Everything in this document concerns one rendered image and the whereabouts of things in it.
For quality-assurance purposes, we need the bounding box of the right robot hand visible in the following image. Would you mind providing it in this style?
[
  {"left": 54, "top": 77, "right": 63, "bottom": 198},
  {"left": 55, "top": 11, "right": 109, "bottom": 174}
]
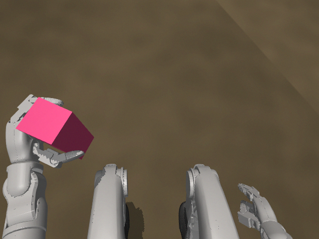
[{"left": 238, "top": 183, "right": 278, "bottom": 231}]

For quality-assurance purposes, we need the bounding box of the left robot arm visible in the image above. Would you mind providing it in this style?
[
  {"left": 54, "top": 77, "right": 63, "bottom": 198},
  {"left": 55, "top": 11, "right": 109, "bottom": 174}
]
[{"left": 2, "top": 161, "right": 48, "bottom": 239}]

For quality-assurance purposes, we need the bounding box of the right robot arm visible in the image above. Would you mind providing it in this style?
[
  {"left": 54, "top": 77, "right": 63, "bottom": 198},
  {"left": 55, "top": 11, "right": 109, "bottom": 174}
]
[{"left": 260, "top": 221, "right": 293, "bottom": 239}]

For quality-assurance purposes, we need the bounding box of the carton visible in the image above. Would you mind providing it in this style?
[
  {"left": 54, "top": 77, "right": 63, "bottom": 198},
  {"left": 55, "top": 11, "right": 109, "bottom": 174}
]
[{"left": 16, "top": 97, "right": 94, "bottom": 159}]

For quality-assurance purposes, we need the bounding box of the right robot foot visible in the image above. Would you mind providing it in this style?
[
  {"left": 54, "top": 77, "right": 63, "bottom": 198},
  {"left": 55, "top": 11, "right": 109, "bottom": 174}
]
[{"left": 178, "top": 201, "right": 188, "bottom": 239}]

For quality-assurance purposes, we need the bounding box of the left robot hand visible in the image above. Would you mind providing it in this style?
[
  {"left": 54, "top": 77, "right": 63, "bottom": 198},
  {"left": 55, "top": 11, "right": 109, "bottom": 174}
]
[{"left": 5, "top": 94, "right": 85, "bottom": 169}]

